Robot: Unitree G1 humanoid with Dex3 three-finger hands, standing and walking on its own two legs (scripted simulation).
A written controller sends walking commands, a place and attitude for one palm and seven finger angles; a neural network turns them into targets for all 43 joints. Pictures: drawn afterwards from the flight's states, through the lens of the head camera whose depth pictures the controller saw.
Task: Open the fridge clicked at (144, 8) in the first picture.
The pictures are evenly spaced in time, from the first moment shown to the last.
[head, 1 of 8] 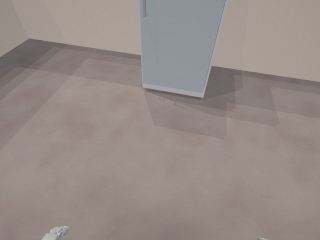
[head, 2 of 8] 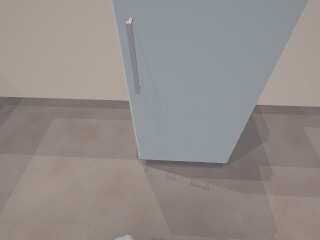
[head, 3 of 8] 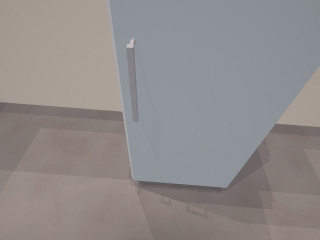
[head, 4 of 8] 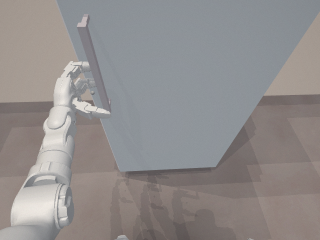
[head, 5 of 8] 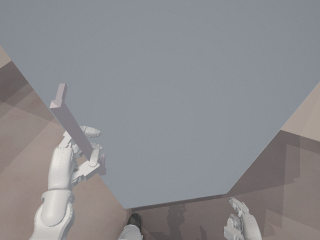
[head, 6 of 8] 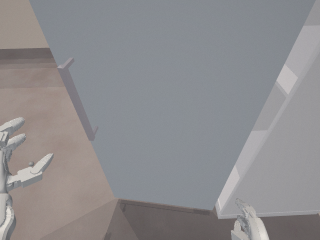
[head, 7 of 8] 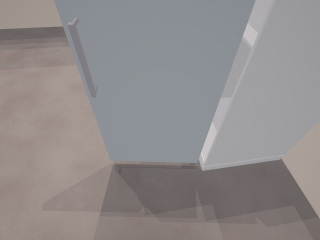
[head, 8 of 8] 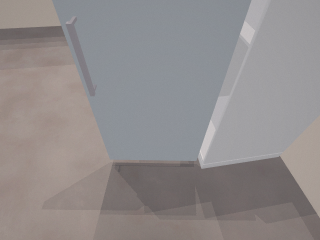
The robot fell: no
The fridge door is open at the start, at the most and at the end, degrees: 0 93 80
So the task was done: yes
